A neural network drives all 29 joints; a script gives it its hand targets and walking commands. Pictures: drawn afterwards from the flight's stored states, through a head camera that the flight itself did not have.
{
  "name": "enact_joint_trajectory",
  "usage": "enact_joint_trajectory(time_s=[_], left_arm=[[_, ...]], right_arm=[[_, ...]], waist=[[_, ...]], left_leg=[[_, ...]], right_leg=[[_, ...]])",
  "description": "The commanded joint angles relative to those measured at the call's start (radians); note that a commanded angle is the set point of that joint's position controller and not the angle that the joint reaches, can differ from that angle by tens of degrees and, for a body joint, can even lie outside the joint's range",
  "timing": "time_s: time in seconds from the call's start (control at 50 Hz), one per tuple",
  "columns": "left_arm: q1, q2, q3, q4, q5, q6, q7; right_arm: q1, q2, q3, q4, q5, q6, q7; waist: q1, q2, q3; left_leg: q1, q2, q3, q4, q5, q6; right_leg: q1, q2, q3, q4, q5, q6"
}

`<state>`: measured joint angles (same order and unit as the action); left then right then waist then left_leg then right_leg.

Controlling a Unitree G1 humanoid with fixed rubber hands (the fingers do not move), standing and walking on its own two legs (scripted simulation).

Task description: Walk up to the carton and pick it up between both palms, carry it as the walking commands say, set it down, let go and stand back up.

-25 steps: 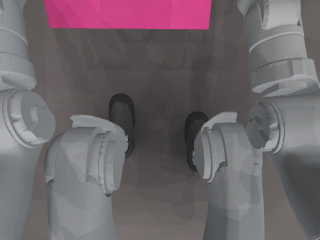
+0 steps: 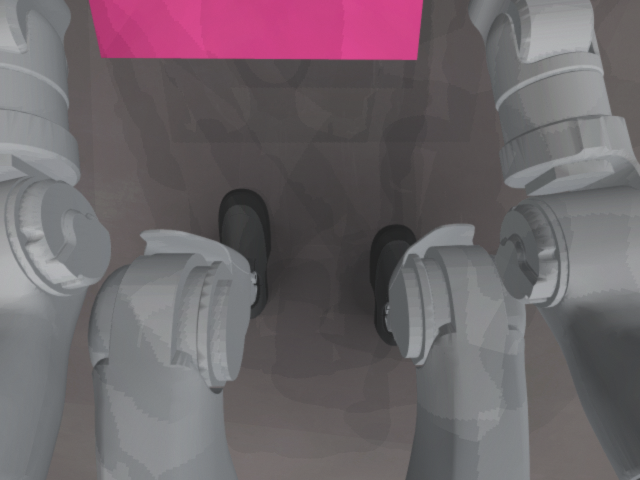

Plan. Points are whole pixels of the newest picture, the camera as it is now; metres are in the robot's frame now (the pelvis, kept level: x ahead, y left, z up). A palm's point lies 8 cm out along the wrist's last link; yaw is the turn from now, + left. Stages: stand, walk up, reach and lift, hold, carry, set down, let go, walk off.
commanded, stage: set down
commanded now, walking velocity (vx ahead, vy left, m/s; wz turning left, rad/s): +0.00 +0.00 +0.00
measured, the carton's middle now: out of the picture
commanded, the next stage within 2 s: let go in 1.88 s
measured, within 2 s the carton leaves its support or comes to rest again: neither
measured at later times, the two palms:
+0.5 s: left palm out of the picture +0.51 +0.27 -0.23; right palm out of the picture +0.56 -0.13 -0.22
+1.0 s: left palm out of the picture +0.54 +0.29 -0.10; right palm out of the picture +0.59 -0.12 -0.08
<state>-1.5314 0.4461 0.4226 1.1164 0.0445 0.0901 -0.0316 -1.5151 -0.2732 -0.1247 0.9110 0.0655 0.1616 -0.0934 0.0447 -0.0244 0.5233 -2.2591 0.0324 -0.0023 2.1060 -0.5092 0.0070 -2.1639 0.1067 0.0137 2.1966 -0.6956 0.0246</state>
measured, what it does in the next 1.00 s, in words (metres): stands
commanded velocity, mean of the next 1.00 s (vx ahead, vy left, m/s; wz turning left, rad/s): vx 0.00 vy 0.00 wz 0.00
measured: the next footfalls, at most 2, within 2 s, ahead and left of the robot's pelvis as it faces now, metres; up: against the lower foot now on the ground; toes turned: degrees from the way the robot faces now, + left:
none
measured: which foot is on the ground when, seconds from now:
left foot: down 0.00-1.00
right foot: down 0.00-1.00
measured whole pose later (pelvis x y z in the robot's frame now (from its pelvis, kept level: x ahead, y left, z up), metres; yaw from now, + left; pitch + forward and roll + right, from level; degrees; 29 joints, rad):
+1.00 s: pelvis -0.02 +0.00 +0.03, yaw +0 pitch +31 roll +0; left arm -1.54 0.50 0.36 0.93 -0.14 0.30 0.04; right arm -1.61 -0.40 -0.06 0.86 0.20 0.37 -0.18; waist 0.06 -0.05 0.52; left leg -2.08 0.03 0.00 2.01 -0.47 0.01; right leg -1.99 0.10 0.02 2.11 -0.65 0.03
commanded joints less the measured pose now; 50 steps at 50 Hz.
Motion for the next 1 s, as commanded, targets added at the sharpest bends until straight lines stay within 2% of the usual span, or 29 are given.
enact_joint_trajectory(time_s=[0.0, 0.08, 0.14, 0.16, 0.22, 0.24, 0.3, 0.36, 0.38, 0.4, 0.42, 0.44, 0.48, 0.52, 0.56, 0.58, 0.62, 0.66, 0.68, 0.7, 0.74, 0.76, 0.82, 0.86, 0.88, 0.92, 0.94, 0.96, 0.98], left_arm=[[-0.240, 0.132, -0.017, 0.020, -0.073, -0.063, 0.050], [-0.219, 0.182, -0.002, 0.042, -0.060, -0.067, 0.054], [-0.198, 0.195, 0.012, 0.059, -0.059, -0.067, 0.048], [-0.198, 0.220, 0.025, 0.083, -0.058, -0.069, 0.046], [-0.207, 0.245, 0.032, 0.043, -0.069, -0.080, 0.046], [-0.214, 0.263, 0.044, 0.049, -0.063, -0.083, 0.050], [-0.209, 0.274, 0.035, 0.025, -0.073, -0.082, 0.046], [-0.191, 0.301, 0.050, 0.045, -0.063, -0.080, 0.045], [-0.192, 0.305, 0.055, 0.037, -0.063, -0.080, 0.045], [-0.202, 0.317, 0.055, 0.022, -0.074, -0.080, 0.045], [-0.211, 0.313, 0.046, -0.036, -0.084, -0.081, 0.049], [-0.217, 0.332, 0.050, -0.035, -0.097, -0.076, 0.049], [-0.255, 0.354, 0.037, -0.154, -0.117, -0.073, 0.061], [-0.283, 0.378, 0.024, -0.218, -0.144, -0.059, 0.069], [-0.307, 0.387, -0.015, -0.295, -0.182, -0.039, 0.073], [-0.327, 0.399, -0.042, -0.337, -0.191, -0.026, 0.077], [-0.344, 0.418, -0.062, -0.359, -0.195, 0.009, 0.081], [-0.344, 0.394, -0.090, -0.318, -0.193, 0.051, 0.082], [-0.338, 0.391, -0.094, -0.347, -0.193, 0.064, 0.079], [-0.333, 0.385, -0.101, -0.308, -0.194, 0.084, 0.077], [-0.344, 0.379, -0.118, -0.360, -0.189, 0.105, 0.072], [-0.363, 0.383, -0.129, -0.424, -0.208, 0.117, 0.074], [-0.389, 0.387, -0.148, -0.455, -0.210, 0.161, 0.076], [-0.372, 0.391, -0.142, -0.436, -0.198, 0.187, 0.072], [-0.367, 0.402, -0.122, -0.433, -0.183, 0.194, 0.072], [-0.363, 0.387, -0.131, -0.466, -0.188, 0.209, 0.069], [-0.362, 0.400, -0.110, -0.485, -0.180, 0.214, 0.068], [-0.360, 0.401, -0.114, -0.521, -0.178, 0.221, 0.065], [-0.345, 0.386, -0.120, -0.487, -0.193, 0.230, 0.062]], right_arm=[[-0.308, -0.162, 0.065, 0.040, 0.036, -0.050, -0.024], [-0.286, -0.194, 0.035, 0.056, 0.038, -0.046, -0.028], [-0.279, -0.208, 0.026, 0.058, 0.026, -0.045, -0.028], [-0.293, -0.211, 0.034, 0.042, 0.030, -0.047, -0.025], [-0.301, -0.223, 0.031, 0.017, 0.042, -0.054, -0.024], [-0.310, -0.225, 0.043, 0.022, 0.054, -0.051, -0.022], [-0.300, -0.233, 0.032, 0.030, 0.059, -0.046, -0.016], [-0.297, -0.238, 0.035, 0.034, 0.067, -0.042, -0.010], [-0.301, -0.240, 0.035, 0.016, 0.073, -0.040, -0.010], [-0.327, -0.245, 0.052, -0.012, 0.074, -0.042, -0.013], [-0.335, -0.251, 0.052, -0.048, 0.082, -0.041, -0.019], [-0.347, -0.254, 0.065, -0.065, 0.084, -0.035, -0.025], [-0.377, -0.267, 0.070, -0.162, 0.101, -0.032, -0.042], [-0.408, -0.275, 0.090, -0.215, 0.120, -0.019, -0.055], [-0.440, -0.274, 0.103, -0.303, 0.143, -0.001, -0.069], [-0.431, -0.289, 0.078, -0.302, 0.138, 0.014, -0.077], [-0.436, -0.299, 0.087, -0.316, 0.155, 0.049, -0.090], [-0.436, -0.310, 0.085, -0.261, 0.157, 0.082, -0.091], [-0.428, -0.308, 0.088, -0.260, 0.147, 0.097, -0.093], [-0.426, -0.312, 0.087, -0.240, 0.148, 0.110, -0.090], [-0.432, -0.311, 0.073, -0.264, 0.145, 0.130, -0.087], [-0.443, -0.315, 0.069, -0.301, 0.149, 0.140, -0.088], [-0.455, -0.340, 0.046, -0.310, 0.143, 0.179, -0.091], [-0.459, -0.355, 0.026, -0.307, 0.121, 0.195, -0.092], [-0.467, -0.359, 0.027, -0.317, 0.118, 0.199, -0.092], [-0.467, -0.347, 0.021, -0.357, 0.119, 0.210, -0.091], [-0.468, -0.339, 0.026, -0.365, 0.121, 0.217, -0.089], [-0.462, -0.338, 0.019, -0.384, 0.125, 0.226, -0.090], [-0.440, -0.320, 0.025, -0.356, 0.115, 0.234, -0.089]], waist=[[0.180, -0.008, -1.086], [0.186, 0.029, -1.077], [0.182, 0.014, -1.069], [0.193, -0.027, -1.057], [0.194, -0.023, -1.095], [0.219, -0.016, -1.107], [0.205, -0.024, -1.100], [0.217, -0.048, -1.101], [0.229, -0.026, -1.121], [0.231, -0.059, -1.171], [0.231, -0.030, -1.225], [0.227, -0.070, -1.302], [0.226, -0.036, -1.486], [0.236, -0.053, -1.632], [0.233, -0.067, -1.807], [0.201, -0.040, -1.870], [0.215, -0.026, -1.943], [0.201, 0.011, -1.871], [0.193, -0.014, -1.877], [0.182, 0.000, -1.836], [0.178, 0.040, -1.856], [0.165, 0.029, -1.903], [0.149, 0.084, -1.940], [0.138, 0.055, -1.902], [0.153, 0.037, -1.925], [0.149, 0.057, -1.984], [0.165, 0.034, -2.016], [0.166, 0.053, -2.037], [0.146, 0.026, -2.017]], left_leg=[[0.804, -0.024, -0.060, 0.002, 0.587, 0.010], [0.836, -0.011, -0.067, 0.003, 0.597, 0.005], [0.776, -0.009, -0.058, 0.000, 0.571, 0.004], [0.732, -0.018, -0.048, 0.008, 0.557, 0.004], [0.737, -0.012, -0.046, 0.013, 0.587, 0.003], [0.726, -0.011, -0.033, 0.017, 0.581, 0.003], [0.746, -0.004, -0.047, 0.010, 0.593, 0.006], [0.699, -0.009, -0.027, 0.013, 0.554, 0.001], [0.742, -0.005, -0.031, 0.011, 0.574, 0.001], [0.701, -0.014, -0.014, 0.011, 0.553, -0.001], [0.797, -0.013, -0.025, 0.006, 0.620, 0.002], [0.781, -0.019, -0.011, 0.005, 0.600, 0.006], [0.898, -0.027, -0.001, -0.006, 0.678, 0.002], [0.957, -0.037, 0.014, -0.025, 0.693, 0.004], [1.016, -0.049, 0.027, -0.046, 0.690, 0.008], [1.057, -0.048, 0.024, -0.064, 0.678, 0.001], [1.105, -0.049, 0.037, -0.093, 0.630, 0.001], [1.093, -0.046, 0.045, -0.134, 0.512, -0.003], [1.072, -0.049, 0.051, -0.148, 0.482, -0.002], [1.075, -0.047, 0.055, -0.165, 0.440, -0.004], [1.090, -0.048, 0.057, -0.208, 0.403, -0.010], [1.127, -0.050, 0.049, -0.225, 0.407, -0.009], [1.195, -0.054, 0.059, -0.258, 0.396, -0.017], [1.176, -0.060, 0.058, -0.290, 0.359, -0.014], [1.180, -0.062, 0.061, -0.293, 0.368, -0.012], [1.227, -0.071, 0.065, -0.313, 0.419, -0.014], [1.222, -0.075, 0.072, -0.323, 0.418, -0.009], [1.239, -0.078, 0.072, -0.340, 0.440, -0.011], [1.230, -0.082, 0.066, -0.355, 0.450, -0.006]], right_leg=[[0.112, -0.031, -0.014, -0.135, 0.353, 0.044], [0.028, -0.038, -0.015, -0.138, 0.319, 0.047], [0.056, -0.042, -0.013, -0.135, 0.340, 0.047], [0.093, -0.041, -0.009, -0.125, 0.358, 0.049], [0.099, -0.040, -0.005, -0.121, 0.393, 0.050], [0.125, -0.042, 0.004, -0.123, 0.398, 0.047], [0.092, -0.042, -0.007, -0.117, 0.386, 0.051], [0.145, -0.043, -0.002, -0.117, 0.394, 0.052], [0.125, -0.043, -0.004, -0.121, 0.380, 0.052], [0.221, -0.044, 0.001, -0.120, 0.415, 0.050], [0.173, -0.039, -0.008, -0.125, 0.414, 0.050], [0.284, -0.041, -0.006, -0.135, 0.449, 0.052], [0.364, -0.031, -0.017, -0.142, 0.503, 0.049], [0.441, -0.027, -0.031, -0.150, 0.514, 0.049], [0.564, -0.023, -0.038, -0.163, 0.532, 0.047], [0.579, -0.022, -0.048, -0.173, 0.516, 0.043], [0.609, -0.021, -0.057, -0.199, 0.461, 0.040], [0.545, -0.026, -0.072, -0.226, 0.333, 0.025], [0.567, -0.027, -0.075, -0.242, 0.313, 0.024], [0.552, -0.029, -0.076, -0.266, 0.272, 0.018], [0.564, -0.026, -0.080, -0.291, 0.248, 0.008], [0.595, -0.023, -0.085, -0.300, 0.258, 0.005], [0.607, -0.021, -0.089, -0.342, 0.245, -0.006], [0.603, -0.020, -0.101, -0.367, 0.221, -0.004], [0.626, -0.020, -0.096, -0.379, 0.228, -0.001], [0.656, -0.008, -0.099, -0.404, 0.277, -0.001], [0.700, -0.007, -0.094, -0.422, 0.284, 0.001], [0.707, -0.004, -0.095, -0.430, 0.306, 0.002], [0.709, 0.002, -0.098, -0.447, 0.316, 0.004]])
